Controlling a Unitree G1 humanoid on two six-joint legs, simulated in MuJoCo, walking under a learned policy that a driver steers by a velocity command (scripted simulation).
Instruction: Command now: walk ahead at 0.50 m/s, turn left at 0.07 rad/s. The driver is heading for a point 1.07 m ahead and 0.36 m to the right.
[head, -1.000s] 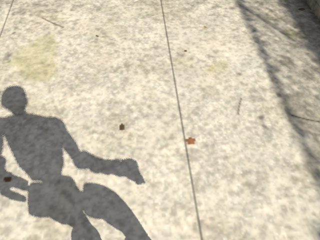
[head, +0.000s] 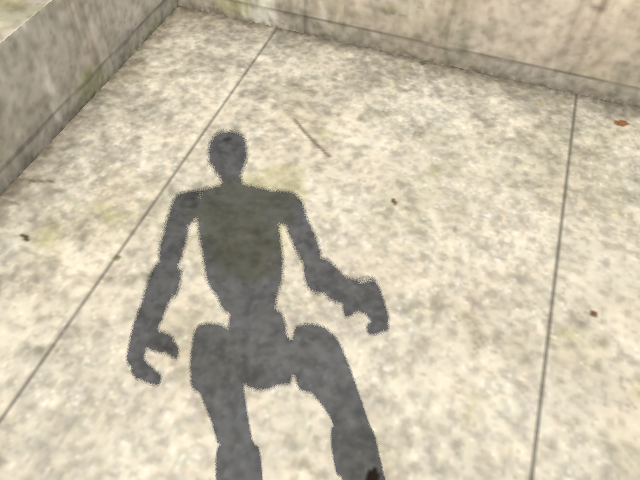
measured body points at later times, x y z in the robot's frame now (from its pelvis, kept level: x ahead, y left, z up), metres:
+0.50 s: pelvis +0.28 -0.06 +0.00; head +0.31 -0.08 +0.44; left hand +0.42 +0.20 -0.11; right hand +0.34 -0.34 -0.14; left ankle +0.16 +0.08 -0.65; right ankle +0.34 -0.15 -0.74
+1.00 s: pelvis +0.55 -0.01 -0.01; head +0.59 +0.00 +0.44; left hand +0.60 +0.27 -0.15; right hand +0.70 -0.29 -0.09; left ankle +0.63 +0.09 -0.74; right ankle +0.41 -0.14 -0.66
